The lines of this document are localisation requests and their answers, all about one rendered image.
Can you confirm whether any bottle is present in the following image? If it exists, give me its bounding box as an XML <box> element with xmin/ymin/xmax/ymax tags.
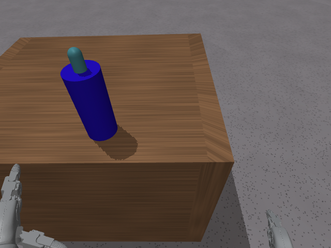
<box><xmin>61</xmin><ymin>47</ymin><xmax>117</xmax><ymax>141</ymax></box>

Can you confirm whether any left robot hand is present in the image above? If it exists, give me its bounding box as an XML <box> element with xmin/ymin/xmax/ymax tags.
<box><xmin>0</xmin><ymin>164</ymin><xmax>68</xmax><ymax>248</ymax></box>

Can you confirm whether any right robot hand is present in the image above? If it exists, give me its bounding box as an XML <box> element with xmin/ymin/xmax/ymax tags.
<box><xmin>266</xmin><ymin>210</ymin><xmax>294</xmax><ymax>248</ymax></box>

